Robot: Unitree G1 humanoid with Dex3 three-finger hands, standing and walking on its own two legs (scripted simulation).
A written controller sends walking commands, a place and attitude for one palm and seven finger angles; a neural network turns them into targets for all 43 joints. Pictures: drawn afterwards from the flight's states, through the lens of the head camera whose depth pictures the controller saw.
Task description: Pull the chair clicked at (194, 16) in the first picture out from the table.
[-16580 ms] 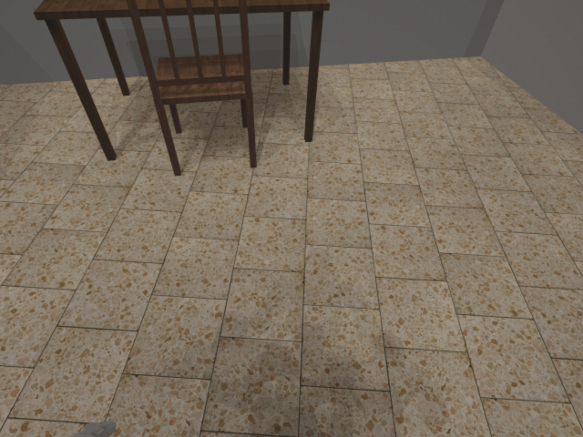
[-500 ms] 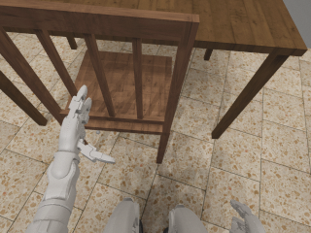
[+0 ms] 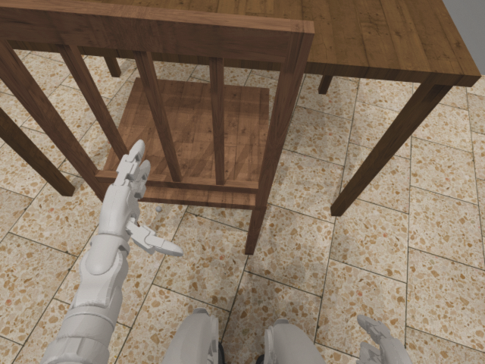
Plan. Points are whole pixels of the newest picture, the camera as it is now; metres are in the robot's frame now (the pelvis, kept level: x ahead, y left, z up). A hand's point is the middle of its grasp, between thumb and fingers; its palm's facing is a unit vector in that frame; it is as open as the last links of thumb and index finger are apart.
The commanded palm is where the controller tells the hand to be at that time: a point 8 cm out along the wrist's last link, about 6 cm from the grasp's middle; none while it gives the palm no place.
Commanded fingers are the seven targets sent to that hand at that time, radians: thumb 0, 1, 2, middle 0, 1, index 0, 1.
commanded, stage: aim the fingers beside a spindle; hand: left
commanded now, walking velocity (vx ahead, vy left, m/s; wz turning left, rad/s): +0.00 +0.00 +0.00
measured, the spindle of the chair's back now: (163, 130) +0.50 +0.15 +0.04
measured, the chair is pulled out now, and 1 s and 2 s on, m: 0.00 0.00 0.00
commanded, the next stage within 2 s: push the fingers through the gap in 1.38 s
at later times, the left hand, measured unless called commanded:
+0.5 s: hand (159, 208) +0.35 +0.14 +0.03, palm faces -0.07 -1.00 -0.04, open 16.9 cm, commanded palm +0.34 +0.20 +0.02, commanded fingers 0.00 -0.50 0.30 -0.06 -0.08 -0.06 -0.08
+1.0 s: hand (158, 209) +0.36 +0.15 +0.01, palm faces -0.07 -1.00 -0.03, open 16.9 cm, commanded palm +0.34 +0.19 +0.02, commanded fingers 0.00 -0.50 0.30 -0.06 -0.08 -0.06 -0.08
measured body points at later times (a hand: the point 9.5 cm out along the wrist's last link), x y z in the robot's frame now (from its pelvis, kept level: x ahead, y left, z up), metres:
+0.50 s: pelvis +0.00 +0.00 +0.00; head +0.11 +0.01 +0.44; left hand +0.35 +0.19 +0.04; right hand +0.14 -0.25 -0.10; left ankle +0.05 +0.07 -0.63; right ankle +0.01 -0.10 -0.63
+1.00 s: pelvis +0.00 +0.00 +0.00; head +0.11 +0.01 +0.43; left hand +0.36 +0.20 +0.01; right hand +0.14 -0.25 -0.11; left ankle +0.05 +0.07 -0.63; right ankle +0.01 -0.10 -0.63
